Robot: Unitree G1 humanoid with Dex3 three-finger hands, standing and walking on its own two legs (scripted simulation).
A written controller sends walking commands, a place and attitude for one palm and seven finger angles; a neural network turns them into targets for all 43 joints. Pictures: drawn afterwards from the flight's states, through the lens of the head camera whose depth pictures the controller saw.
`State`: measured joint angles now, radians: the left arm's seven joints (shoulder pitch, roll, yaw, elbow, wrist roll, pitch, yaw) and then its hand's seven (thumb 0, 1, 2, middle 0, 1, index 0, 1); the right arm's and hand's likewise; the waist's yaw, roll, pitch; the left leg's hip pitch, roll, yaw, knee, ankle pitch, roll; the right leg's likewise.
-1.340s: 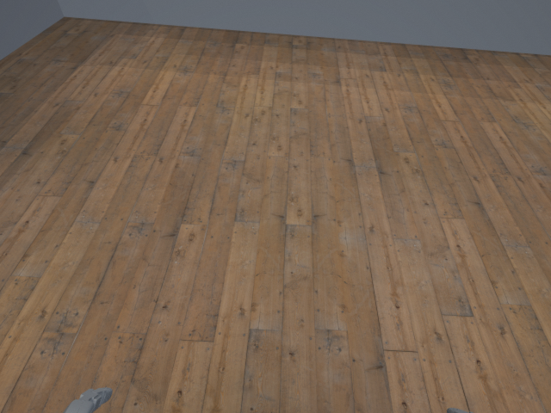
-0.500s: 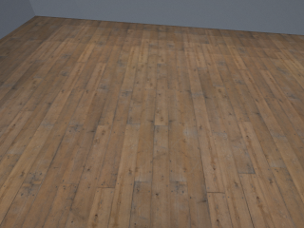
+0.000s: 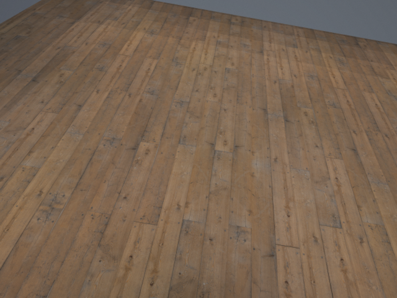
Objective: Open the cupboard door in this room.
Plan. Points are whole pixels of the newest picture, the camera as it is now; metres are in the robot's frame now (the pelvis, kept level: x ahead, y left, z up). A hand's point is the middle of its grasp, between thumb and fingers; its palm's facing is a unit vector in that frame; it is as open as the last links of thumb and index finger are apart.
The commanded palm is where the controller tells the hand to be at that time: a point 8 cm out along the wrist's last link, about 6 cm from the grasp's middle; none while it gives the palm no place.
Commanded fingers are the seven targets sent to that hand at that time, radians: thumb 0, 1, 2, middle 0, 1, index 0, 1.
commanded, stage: turn or walk to find it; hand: left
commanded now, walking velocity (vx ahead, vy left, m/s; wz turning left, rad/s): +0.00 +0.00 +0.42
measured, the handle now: out of the picture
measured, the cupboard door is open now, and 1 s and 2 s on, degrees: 0 0 0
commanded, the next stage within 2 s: stand and wait in 1.58 s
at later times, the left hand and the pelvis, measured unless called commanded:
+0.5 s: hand out of the picture +0.01 +0.17 -0.13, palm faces +0.23 -0.92 -0.31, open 7.4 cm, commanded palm none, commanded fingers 0.00 0.90 0.90 -0.20 -0.30 -0.20 -0.30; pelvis -0.03 -0.05 +0.01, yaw +13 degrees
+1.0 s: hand out of the picture -0.15 +0.18 -0.17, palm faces +0.48 -0.85 -0.22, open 7.4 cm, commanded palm none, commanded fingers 0.00 0.90 0.90 -0.20 -0.30 -0.20 -0.30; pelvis -0.06 -0.01 +0.01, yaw +26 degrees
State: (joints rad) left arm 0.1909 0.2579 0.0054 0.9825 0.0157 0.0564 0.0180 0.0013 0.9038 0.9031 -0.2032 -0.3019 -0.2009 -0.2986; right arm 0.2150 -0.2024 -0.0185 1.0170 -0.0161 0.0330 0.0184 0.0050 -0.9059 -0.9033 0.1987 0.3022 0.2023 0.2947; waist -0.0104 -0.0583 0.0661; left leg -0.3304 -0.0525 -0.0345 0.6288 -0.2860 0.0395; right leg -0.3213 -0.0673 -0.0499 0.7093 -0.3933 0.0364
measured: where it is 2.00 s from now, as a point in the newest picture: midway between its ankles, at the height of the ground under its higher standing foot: outside the picture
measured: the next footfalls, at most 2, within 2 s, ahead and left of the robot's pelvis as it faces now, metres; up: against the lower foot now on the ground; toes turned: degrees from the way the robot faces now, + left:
right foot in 0.40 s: +0.00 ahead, -0.14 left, +0.00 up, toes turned +11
left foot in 0.86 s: -0.08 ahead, +0.09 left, +0.00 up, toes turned +28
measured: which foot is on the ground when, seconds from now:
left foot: down 0.00-0.40, up 0.42-0.84, down 0.86-1.00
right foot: up 0.00-0.38, down 0.40-0.88, up 0.90-1.00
